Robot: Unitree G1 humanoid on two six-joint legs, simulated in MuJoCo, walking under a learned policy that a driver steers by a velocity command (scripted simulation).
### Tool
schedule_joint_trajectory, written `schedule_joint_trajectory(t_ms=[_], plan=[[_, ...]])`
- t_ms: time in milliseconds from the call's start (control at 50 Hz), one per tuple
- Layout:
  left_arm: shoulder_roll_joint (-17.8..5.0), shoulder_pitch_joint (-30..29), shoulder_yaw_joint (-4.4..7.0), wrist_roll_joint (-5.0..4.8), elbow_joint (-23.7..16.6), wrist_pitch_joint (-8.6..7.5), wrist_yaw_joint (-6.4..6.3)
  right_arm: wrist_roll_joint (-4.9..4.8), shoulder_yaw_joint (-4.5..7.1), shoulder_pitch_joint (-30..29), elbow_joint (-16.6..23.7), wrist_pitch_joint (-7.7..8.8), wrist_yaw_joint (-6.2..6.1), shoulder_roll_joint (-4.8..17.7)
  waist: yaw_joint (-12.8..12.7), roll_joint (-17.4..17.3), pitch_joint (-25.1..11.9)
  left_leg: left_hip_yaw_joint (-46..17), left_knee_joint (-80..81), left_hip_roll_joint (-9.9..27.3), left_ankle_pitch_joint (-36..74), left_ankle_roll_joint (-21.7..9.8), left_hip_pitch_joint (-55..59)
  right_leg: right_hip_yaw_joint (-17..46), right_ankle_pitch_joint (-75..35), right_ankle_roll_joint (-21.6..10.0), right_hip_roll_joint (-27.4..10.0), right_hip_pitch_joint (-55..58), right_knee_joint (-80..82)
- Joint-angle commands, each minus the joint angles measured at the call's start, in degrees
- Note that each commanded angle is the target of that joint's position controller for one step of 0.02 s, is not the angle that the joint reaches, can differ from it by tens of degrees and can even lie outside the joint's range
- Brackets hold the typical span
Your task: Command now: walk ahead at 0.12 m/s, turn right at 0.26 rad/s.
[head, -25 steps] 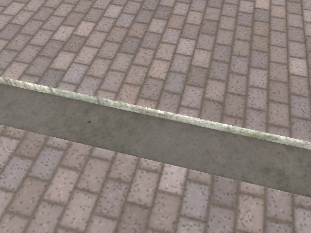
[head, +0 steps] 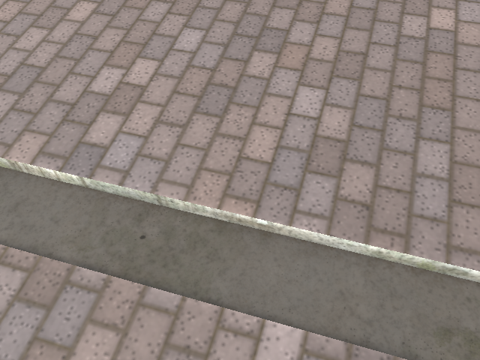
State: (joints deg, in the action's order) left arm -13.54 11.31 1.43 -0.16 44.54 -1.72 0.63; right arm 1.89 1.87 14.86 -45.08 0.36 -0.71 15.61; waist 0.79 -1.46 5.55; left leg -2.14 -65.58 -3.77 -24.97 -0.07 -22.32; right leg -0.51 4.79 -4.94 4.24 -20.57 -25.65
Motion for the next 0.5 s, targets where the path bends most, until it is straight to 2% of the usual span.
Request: schedule_joint_trajectory(t_ms=[20, 60, 160, 240, 280, 300, 320, 340, 360, 380, 400, 420, 440, 480, 500], plan=[[-8.46, 1.87, 2.52, 0.48, -2.41, 0.12, -0.13, 0.08, 1.06, 8.23, 1.42, -1.61, -0.04, 4.32, 2.1, 5.18, -10.72, -0.14, 1.18, 2.2, 1.55, 1.39, -0.17, 15.24, -28.04, -9.11, -14.13, 7.3, 8.11], [-8.44, 1.6, 2.61, 0.88, -2.37, 0.46, -0.14, -0.06, 0.92, 7.03, 1.53, -2.23, -0.22, 3.87, 1.96, 5.91, -11.19, 0.55, 5.12, 2.62, 1.91, 1.65, 0.15, 14.35, -20.05, -8.9, -13.35, 5.29, 9.46], [-8.37, 2.63, 2.95, 1.47, -1.72, 2.1, -0.25, -0.33, 0.47, 0.87, 2.19, -3.06, -0.59, 3.39, -0.86, 9.01, -8.83, 1.12, 15.91, 3.5, 3.87, 0.99, 1.38, 16.94, 10.04, -7.31, -12.06, 2.26, 13.74], [-8.31, 2.85, 3.0, 1.74, -1.05, 3.21, -0.4, -1.0, 0.11, 0.35, 1.5, -2.48, -1.27, 2.93, -1.97, 8.71, -7.22, 1.98, 24.92, 2.39, 2.28, -0.21, 5.29, 19.5, 13.8, -6.85, -13.06, 2.17, 12.54], [-7.83, 2.07, 2.67, 1.28, -0.68, 3.67, -0.77, -1.11, -0.27, 2.97, 0.29, -1.83, -1.71, 1.75, -0.53, 7.58, -6.52, 2.75, 35.74, 1.88, 6.23, -1.64, 10.97, 19.88, 13.73, -5.27, -12.64, 0.77, 10.42], [-7.05, 2.52, 2.3, 0.95, -0.29, 3.72, -1.05, -0.92, -0.36, 3.9, -0.13, -1.31, -1.91, 1.7, 0.13, 6.41, -5.85, 1.57, 43.35, 2.29, 9.3, -2.74, 14.77, 19.81, 14.65, -3.17, -11.68, -1.25, 9.17], [-5.0, 3.92, 1.62, 0.8, -0.26, 3.42, -1.09, -0.12, -0.29, 3.31, 0.35, -0.58, -2.21, 3.73, -0.9, 1.54, -5.57, -6.24, 49.54, 8.61, 8.17, -4.15, 16.21, 18.04, 15.93, -0.12, -9.43, -2.83, 5.94], [-2.76, 5.23, 1.07, -0.12, -0.72, 3.0, -0.89, 0.07, 0.27, -0.35, 1.41, -0.21, -2.19, 7.8, -3.77, -6.82, -5.25, -17.6, 53.72, 17.47, 7.6, -7.74, 12.81, 10.05, 15.71, 2.51, -2.31, -3.22, 0.85], [-4.64, 2.85, 1.42, 0.47, 0.19, 3.04, -1.02, -0.13, -0.42, -3.31, 1.39, 0.22, -1.57, 5.14, -3.01, -6.03, -3.66, -18.2, 54.64, 20.17, 10.06, -9.85, 3.36, 6.58, 14.97, 3.02, -0.92, 4.37, -2.72], [-4.3, 3.28, 1.35, 0.74, 0.92, 3.03, -0.86, -0.51, -1.15, -5.72, 1.46, 0.77, -1.29, 3.33, -4.43, -5.28, -3.89, -14.73, 53.76, 17.48, 10.54, -8.88, 1.48, 6.51, 11.33, 3.04, -2.08, 9.48, -2.35], [-3.96, 2.83, 1.2, 0.9, 1.64, 3.0, -0.78, -0.73, -1.24, -5.43, 0.72, 1.08, -1.23, 3.26, -4.15, -5.48, -4.1, -11.71, 52.79, 14.53, 10.05, -6.98, 1.78, 6.67, 7.2, 3.08, -2.21, 11.33, -0.41], [-4.12, 2.67, 1.12, 1.14, 1.98, 2.93, -0.76, -0.84, -1.1, -4.9, 0.08, 1.17, -1.35, 4.13, -4.19, -6.71, -4.2, -9.5, 51.9, 12.39, 10.22, -5.41, 3.47, 6.78, 3.93, 3.14, -2.69, 11.74, 1.4], [-4.87, 1.62, 1.09, 1.49, 2.22, 2.73, -0.78, -1.16, -1.11, -3.06, -0.51, 1.26, -1.41, 4.02, -2.95, -6.47, -4.54, -8.88, 51.14, 11.31, 11.62, -4.66, 4.11, 7.72, 1.54, 3.28, -3.78, 12.65, 2.69], [-5.14, 2.64, 0.84, 1.19, 3.72, 2.16, -0.86, -1.37, -1.03, -1.46, -1.52, 0.96, -1.24, 4.04, -2.54, -4.67, -4.99, -8.21, 50.72, 10.15, 8.97, -4.25, 5.63, 8.99, 1.17, 3.42, -5.64, 12.41, 4.26], [-5.64, 3.03, 0.93, 0.81, 4.86, 2.07, -0.92, -1.35, -1.04, -0.71, -1.97, 0.65, -1.16, 3.6, -1.97, -2.44, -3.71, -7.66, 51.0, 9.42, 7.71, -4.25, 6.5, 9.41, 2.04, 3.15, -5.94, 10.42, 4.41]])
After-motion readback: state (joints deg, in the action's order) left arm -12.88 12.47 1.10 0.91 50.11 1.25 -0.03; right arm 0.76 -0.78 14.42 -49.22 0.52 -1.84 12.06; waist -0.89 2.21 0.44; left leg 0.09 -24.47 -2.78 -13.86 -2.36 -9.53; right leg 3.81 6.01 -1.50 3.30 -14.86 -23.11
